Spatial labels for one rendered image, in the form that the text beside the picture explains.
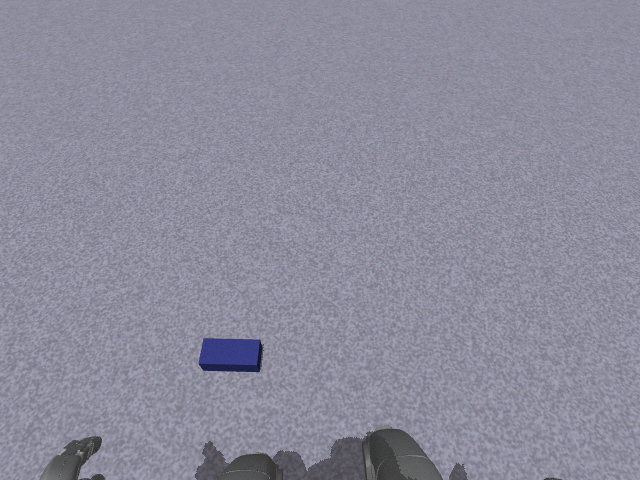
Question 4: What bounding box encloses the carton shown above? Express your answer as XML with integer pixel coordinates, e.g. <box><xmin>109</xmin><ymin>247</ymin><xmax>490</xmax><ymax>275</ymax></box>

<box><xmin>198</xmin><ymin>338</ymin><xmax>262</xmax><ymax>372</ymax></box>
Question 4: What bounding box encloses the left robot hand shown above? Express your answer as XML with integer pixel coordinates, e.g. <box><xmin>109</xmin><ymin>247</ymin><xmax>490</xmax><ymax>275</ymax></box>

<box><xmin>39</xmin><ymin>436</ymin><xmax>106</xmax><ymax>480</ymax></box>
